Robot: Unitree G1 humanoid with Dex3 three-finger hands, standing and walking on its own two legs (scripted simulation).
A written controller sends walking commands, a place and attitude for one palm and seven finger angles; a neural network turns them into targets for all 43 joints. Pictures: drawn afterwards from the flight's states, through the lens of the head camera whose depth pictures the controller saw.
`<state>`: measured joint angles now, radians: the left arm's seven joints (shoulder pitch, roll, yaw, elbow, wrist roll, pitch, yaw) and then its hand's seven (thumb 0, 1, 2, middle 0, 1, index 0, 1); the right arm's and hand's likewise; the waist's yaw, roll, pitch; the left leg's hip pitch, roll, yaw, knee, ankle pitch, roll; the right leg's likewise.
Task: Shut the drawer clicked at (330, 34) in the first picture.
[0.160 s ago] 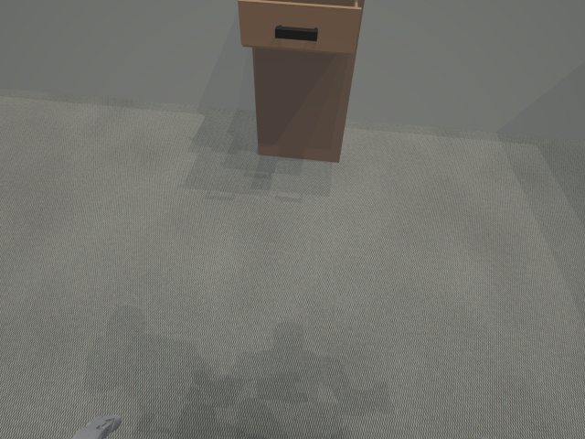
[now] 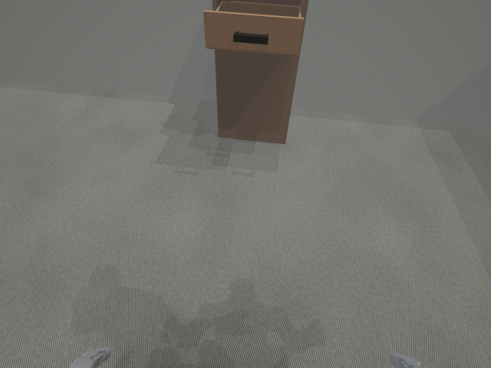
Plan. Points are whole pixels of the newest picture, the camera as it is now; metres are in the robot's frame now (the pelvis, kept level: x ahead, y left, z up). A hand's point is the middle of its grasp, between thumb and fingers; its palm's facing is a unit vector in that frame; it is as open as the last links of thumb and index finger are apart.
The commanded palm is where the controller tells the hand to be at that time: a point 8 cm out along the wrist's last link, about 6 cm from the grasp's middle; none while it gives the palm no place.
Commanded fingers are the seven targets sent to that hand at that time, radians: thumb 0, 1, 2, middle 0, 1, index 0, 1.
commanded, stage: stand and wait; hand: left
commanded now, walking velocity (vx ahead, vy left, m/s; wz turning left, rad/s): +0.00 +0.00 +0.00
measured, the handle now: (251, 36) +1.31 +0.06 +0.02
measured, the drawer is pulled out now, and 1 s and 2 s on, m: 0.29 0.29 0.29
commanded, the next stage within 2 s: look at it before walking up in 0.80 s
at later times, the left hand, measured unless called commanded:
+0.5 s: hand out of the picture +0.04 +0.24 -0.15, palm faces -0.02 -0.94 -0.33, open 7.4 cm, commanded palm none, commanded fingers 0.00 0.90 0.90 -0.20 -0.30 -0.20 -0.30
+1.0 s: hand out of the picture +0.05 +0.22 -0.15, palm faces -0.03 -0.95 -0.32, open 7.4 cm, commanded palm none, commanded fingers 0.00 0.90 0.90 -0.20 -0.30 -0.20 -0.30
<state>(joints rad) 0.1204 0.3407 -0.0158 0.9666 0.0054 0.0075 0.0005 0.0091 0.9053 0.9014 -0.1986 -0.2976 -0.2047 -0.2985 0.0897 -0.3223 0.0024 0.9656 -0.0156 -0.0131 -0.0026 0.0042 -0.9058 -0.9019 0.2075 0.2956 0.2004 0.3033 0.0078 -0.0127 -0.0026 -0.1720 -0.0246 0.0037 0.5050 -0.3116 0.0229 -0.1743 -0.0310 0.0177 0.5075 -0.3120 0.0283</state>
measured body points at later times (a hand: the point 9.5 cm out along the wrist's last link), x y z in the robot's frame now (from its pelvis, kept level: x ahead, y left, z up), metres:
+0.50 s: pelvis -0.03 -0.01 +0.01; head -0.03 -0.01 +0.46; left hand +0.04 +0.29 -0.13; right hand +0.05 -0.31 -0.12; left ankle -0.03 +0.11 -0.74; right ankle -0.02 -0.14 -0.74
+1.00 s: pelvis -0.03 -0.02 +0.01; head -0.03 -0.02 +0.46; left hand +0.05 +0.27 -0.13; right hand +0.04 -0.31 -0.12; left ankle -0.03 +0.11 -0.74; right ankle -0.02 -0.14 -0.74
